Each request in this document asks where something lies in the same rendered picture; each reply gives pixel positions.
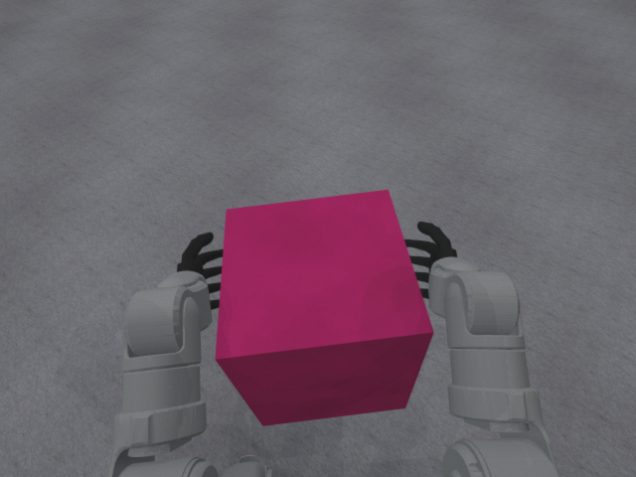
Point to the carton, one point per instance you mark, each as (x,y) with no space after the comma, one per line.
(320,313)

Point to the right robot hand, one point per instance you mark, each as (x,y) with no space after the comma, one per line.
(441,249)

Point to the left robot hand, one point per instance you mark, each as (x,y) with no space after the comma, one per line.
(192,261)

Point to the left robot upper arm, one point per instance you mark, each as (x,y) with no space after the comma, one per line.
(183,467)

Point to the right robot upper arm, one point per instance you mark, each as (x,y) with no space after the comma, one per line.
(496,457)

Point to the left robot forearm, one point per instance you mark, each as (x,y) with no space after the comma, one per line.
(162,407)

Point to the right robot forearm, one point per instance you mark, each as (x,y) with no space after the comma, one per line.
(490,382)

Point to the robot left shin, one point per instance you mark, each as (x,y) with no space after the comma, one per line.
(248,458)

